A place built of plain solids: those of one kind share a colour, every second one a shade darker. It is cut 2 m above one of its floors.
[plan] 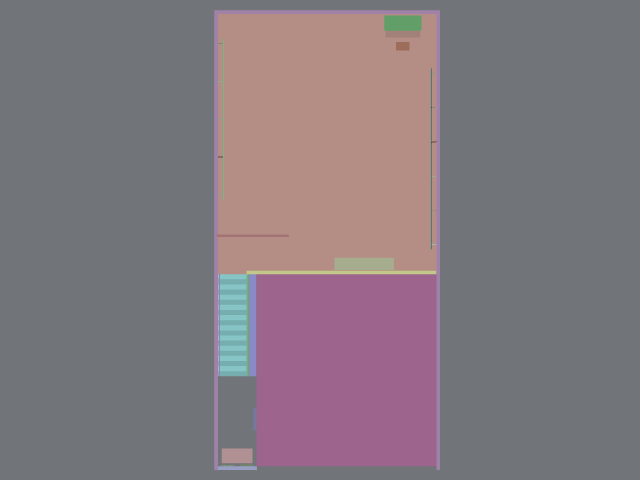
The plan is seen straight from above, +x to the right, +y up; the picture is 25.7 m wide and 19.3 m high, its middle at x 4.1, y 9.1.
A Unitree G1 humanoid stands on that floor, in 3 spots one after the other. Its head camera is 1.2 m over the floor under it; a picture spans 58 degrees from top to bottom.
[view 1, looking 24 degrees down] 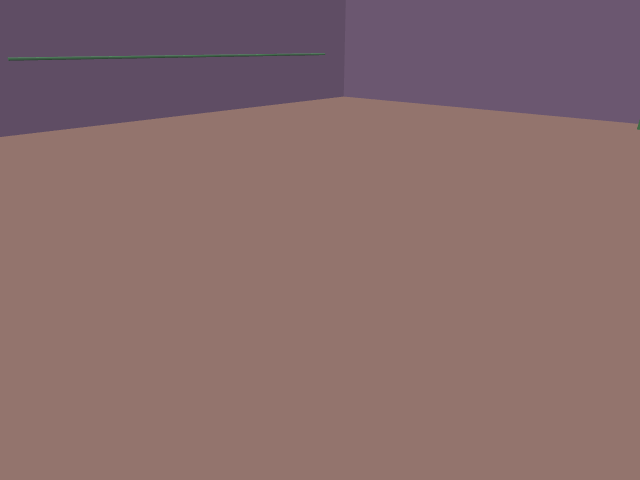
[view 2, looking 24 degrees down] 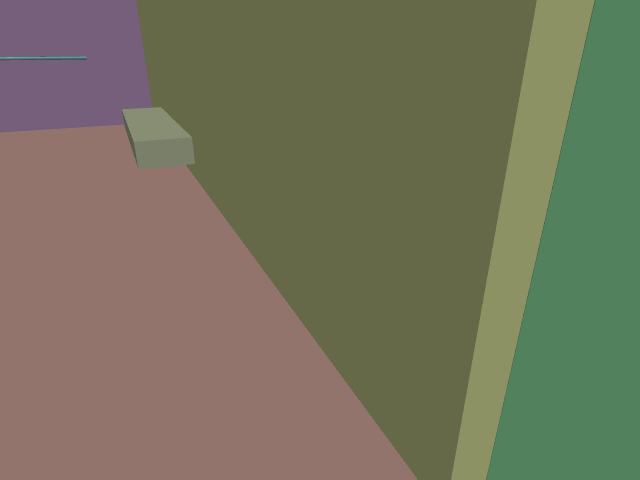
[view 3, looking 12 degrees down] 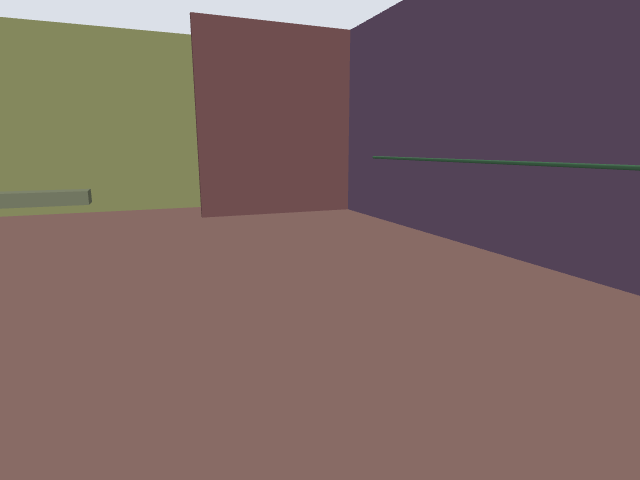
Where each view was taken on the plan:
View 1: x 7.78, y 8.92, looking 133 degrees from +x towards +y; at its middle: upper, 2.95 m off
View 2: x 0.57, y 8.52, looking -25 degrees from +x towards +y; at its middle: entrance_wall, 1.69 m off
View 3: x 3.74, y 17.09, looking -112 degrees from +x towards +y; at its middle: upper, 5.77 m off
